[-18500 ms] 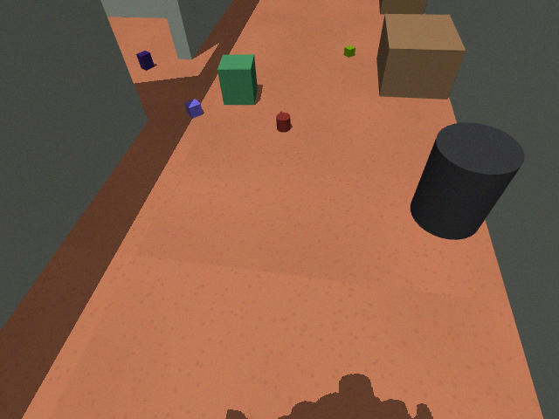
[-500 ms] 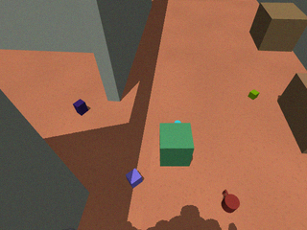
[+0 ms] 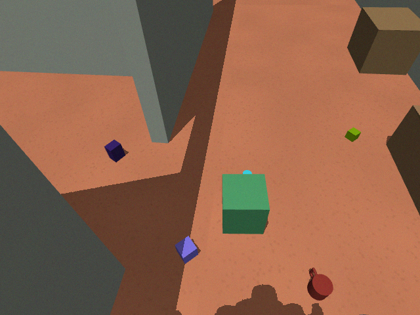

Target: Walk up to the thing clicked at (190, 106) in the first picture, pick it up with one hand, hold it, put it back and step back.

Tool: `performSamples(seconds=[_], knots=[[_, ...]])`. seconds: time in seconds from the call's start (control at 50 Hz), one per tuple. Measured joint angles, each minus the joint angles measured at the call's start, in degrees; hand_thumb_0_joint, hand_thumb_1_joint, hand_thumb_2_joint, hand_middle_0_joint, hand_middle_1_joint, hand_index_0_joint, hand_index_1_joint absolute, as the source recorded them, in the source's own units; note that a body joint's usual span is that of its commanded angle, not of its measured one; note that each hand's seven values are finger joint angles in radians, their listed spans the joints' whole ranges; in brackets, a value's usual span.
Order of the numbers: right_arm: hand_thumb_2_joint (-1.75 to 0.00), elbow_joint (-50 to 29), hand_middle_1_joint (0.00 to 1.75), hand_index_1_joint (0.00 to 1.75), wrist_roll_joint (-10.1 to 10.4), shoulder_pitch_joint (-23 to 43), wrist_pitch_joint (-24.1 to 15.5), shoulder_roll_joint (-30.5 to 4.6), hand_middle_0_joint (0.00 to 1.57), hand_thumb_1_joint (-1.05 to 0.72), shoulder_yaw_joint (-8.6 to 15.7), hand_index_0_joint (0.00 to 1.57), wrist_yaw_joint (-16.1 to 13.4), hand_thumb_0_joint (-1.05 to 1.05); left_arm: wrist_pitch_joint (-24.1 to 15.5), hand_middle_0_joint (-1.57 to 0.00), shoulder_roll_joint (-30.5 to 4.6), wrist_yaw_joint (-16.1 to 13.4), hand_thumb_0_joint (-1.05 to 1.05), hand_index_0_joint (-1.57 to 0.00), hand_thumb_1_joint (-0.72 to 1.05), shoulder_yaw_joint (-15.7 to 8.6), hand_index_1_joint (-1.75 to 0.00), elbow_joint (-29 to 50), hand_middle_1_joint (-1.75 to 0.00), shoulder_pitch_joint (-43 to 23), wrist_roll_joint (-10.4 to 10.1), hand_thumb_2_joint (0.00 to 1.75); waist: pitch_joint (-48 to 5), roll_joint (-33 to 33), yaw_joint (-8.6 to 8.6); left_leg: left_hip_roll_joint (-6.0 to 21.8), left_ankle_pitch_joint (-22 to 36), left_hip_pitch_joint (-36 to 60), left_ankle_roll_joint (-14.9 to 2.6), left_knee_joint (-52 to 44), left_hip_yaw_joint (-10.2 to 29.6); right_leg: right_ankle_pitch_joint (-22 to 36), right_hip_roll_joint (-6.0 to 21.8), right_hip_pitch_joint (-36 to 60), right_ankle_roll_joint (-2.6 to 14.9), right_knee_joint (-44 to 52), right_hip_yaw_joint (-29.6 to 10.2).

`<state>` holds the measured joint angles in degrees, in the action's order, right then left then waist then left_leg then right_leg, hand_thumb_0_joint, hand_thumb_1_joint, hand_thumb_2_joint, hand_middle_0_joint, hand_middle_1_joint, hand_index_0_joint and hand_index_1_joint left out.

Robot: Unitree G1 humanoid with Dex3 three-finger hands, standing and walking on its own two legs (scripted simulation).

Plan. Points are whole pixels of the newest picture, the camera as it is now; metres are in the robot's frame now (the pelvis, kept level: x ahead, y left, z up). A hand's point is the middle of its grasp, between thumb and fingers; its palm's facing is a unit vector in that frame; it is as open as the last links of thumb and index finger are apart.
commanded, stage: walk up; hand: left
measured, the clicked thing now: (186, 249) +0.53 +0.17 -0.74
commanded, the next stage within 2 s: stand in 0.62 s
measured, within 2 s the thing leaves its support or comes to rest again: neither
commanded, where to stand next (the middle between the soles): +0.07 -0.01 m, yaw +1 degrees
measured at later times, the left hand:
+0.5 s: hand out of the picture +0.09 +0.25 -0.16, palm faces -0.01 -0.95 -0.32, open 7.4 cm
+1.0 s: hand out of the picture +0.08 +0.25 -0.15, palm faces -0.01 -0.94 -0.35, open 7.4 cm
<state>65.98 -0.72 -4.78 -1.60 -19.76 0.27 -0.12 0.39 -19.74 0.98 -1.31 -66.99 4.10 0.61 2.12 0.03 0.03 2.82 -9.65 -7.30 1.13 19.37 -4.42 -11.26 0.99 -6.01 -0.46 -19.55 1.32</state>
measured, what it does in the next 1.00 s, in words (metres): stands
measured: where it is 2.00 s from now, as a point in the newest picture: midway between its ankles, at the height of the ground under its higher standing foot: outside the picture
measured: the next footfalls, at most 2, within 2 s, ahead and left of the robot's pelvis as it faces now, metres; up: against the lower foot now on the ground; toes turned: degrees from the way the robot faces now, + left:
none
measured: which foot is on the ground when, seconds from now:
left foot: down 0.00-1.00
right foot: down 0.00-1.00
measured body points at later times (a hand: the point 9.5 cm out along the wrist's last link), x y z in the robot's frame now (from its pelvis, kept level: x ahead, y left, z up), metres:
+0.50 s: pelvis +0.01 +0.00 +0.00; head +0.01 +0.00 +0.45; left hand +0.09 +0.30 -0.14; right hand +0.08 -0.31 -0.13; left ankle +0.01 +0.13 -0.75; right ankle -0.01 -0.12 -0.75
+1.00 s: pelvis +0.00 +0.00 +0.00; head +0.00 +0.00 +0.45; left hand +0.08 +0.30 -0.13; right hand +0.08 -0.30 -0.13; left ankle +0.01 +0.13 -0.75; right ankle -0.01 -0.12 -0.75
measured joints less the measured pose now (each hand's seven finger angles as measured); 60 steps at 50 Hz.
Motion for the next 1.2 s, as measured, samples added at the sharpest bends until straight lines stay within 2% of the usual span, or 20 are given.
performSamples(seconds=[0.62, 1.2], knots=[[-0.9, 0.09, 0.3, 0.3, -0.09, -1.15, 0.57, 0.1, 0.2, -0.91, 0.29, 0.2, -0.08, 0.01, -0.03, -0.2, 0.33, -0.21, 0.0, -0.2, 0.9, -0.35, -0.3, 1.06, -0.3, 0.71, 0.38, 0.9, 0.08, -0.34, 0.47, 0.22, -0.26, 1.1, 0.15, -0.76, -0.27, 0.03, -0.25, 1.12, 0.08, 1.1, -0.25], [-0.9, 0.0, 0.3, 0.3, -0.07, -0.95, 1.47, -0.01, 0.2, -0.91, -0.14, 0.2, 0.8, 0.01, -0.93, -0.2, -0.37, -0.6, 0.0, -0.2, 0.9, 0.91, -0.3, 1.29, -0.3, 2.29, 0.07, 0.9, 0.83, 0.0, 0.28, -0.08, 1.54, 0.42, -0.02, -1.75, 0.41, 1.65, -0.02, 0.8, -0.06, 2.2, 0.42]])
